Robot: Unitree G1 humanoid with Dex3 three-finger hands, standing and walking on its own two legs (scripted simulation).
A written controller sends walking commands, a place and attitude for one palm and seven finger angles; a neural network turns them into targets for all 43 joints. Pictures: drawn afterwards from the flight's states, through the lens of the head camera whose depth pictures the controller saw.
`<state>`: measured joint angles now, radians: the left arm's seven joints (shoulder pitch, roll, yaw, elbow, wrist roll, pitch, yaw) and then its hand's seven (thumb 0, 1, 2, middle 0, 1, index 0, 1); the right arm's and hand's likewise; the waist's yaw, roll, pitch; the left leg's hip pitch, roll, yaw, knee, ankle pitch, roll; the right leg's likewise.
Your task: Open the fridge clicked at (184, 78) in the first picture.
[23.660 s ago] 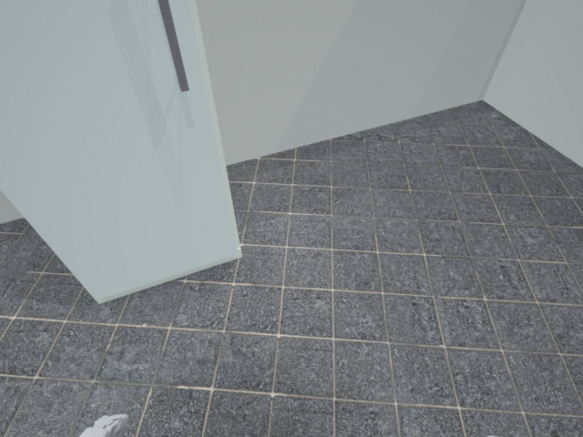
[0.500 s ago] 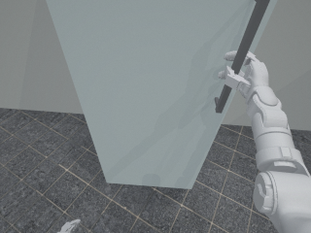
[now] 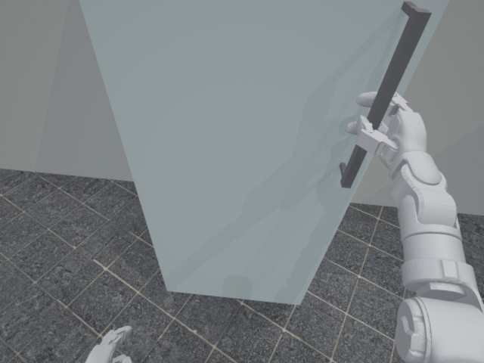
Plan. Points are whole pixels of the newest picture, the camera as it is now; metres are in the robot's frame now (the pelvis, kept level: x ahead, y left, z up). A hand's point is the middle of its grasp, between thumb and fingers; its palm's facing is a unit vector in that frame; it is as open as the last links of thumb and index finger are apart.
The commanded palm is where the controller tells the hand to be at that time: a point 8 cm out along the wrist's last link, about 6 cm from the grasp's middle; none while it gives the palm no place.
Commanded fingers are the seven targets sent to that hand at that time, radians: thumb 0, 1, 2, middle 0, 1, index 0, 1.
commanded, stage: pull the door a little, standing still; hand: right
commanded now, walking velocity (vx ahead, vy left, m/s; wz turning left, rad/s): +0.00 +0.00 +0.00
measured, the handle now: (371, 111) +0.48 -0.17 +0.22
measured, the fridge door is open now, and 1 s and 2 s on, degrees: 0 12 38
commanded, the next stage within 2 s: walk backward, drawing the door open in 0.66 s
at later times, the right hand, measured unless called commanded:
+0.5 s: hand (361, 137) +0.42 -0.14 +0.21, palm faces +0.02 +1.00 +0.00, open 5.8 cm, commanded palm +0.35 -0.19 +0.21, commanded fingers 0.00 -0.90 -0.90 0.45 1.40 0.45 1.40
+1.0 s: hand (364, 176) +0.34 -0.13 +0.20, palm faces +0.09 +0.96 -0.26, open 6.4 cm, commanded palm +0.30 -0.18 +0.20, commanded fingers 0.00 -0.90 -0.90 0.45 1.40 0.45 1.40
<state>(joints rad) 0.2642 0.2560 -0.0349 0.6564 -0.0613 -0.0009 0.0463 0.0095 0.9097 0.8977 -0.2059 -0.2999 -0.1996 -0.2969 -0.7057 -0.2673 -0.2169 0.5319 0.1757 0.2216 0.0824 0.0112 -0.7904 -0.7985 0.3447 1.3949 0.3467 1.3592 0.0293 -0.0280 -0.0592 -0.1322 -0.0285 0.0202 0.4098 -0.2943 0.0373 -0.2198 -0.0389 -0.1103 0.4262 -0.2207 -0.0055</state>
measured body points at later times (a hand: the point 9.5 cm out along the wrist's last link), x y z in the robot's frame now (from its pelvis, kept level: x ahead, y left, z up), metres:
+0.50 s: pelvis +0.03 +0.00 +0.00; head +0.01 +0.02 +0.45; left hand +0.19 +0.24 -0.09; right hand +0.41 -0.19 +0.21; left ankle -0.05 +0.09 -0.74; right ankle +0.00 -0.12 -0.74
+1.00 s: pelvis +0.07 +0.01 +0.01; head +0.08 +0.04 +0.46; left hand +0.27 +0.24 -0.06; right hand +0.33 -0.18 +0.21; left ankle +0.00 +0.09 -0.69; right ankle +0.01 -0.15 -0.72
